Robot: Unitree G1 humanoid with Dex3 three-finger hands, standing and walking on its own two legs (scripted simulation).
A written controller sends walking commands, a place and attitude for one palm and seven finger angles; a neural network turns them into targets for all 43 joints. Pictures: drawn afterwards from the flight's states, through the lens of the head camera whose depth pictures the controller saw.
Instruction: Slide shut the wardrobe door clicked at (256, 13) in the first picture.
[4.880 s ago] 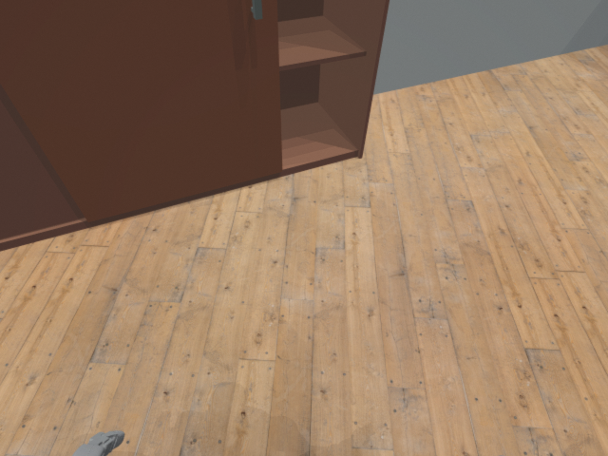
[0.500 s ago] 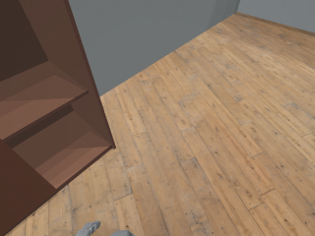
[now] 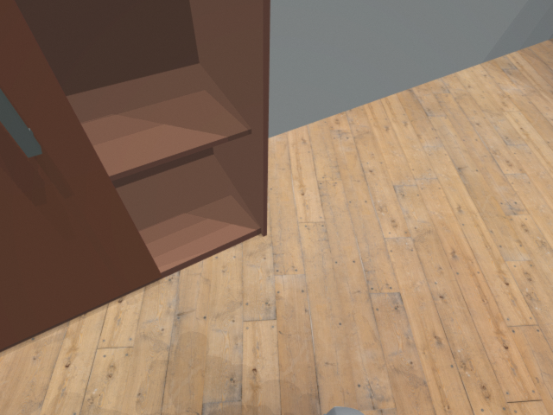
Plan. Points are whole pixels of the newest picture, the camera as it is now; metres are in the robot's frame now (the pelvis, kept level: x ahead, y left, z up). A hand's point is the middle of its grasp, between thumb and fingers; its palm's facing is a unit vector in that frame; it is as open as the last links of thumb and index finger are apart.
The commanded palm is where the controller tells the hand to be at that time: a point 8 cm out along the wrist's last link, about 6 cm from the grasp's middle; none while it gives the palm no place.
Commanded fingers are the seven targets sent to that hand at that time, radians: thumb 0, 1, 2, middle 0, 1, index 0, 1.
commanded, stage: turn to face it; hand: left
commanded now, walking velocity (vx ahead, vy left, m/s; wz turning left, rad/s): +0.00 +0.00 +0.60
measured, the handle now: out of the picture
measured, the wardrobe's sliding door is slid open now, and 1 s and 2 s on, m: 0.44 0.44 0.44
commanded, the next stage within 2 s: take the last steps up to it in 0.74 s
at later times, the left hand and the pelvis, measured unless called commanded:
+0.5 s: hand out of the picture -0.03 +0.16 -0.16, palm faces +0.34 -0.91 -0.25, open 7.4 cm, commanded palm none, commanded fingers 0.00 0.90 0.90 -0.20 -0.30 -0.20 -0.30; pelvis -0.03 -0.05 +0.00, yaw +19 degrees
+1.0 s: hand out of the picture -0.06 +0.21 -0.16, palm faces +0.45 -0.86 -0.23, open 7.4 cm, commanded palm none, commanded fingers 0.00 0.90 0.90 -0.20 -0.30 -0.20 -0.30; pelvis -0.04 +0.00 +0.00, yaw +26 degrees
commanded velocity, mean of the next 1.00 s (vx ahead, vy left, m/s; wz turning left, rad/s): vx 0.05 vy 0.00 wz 0.36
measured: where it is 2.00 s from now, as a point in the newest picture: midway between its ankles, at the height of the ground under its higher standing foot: outside the picture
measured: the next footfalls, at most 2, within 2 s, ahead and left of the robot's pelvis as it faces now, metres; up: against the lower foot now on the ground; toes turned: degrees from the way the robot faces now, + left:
right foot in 0.14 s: +0.04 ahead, -0.14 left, +0.00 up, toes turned +4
left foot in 0.62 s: -0.06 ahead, +0.08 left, +0.00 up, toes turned +27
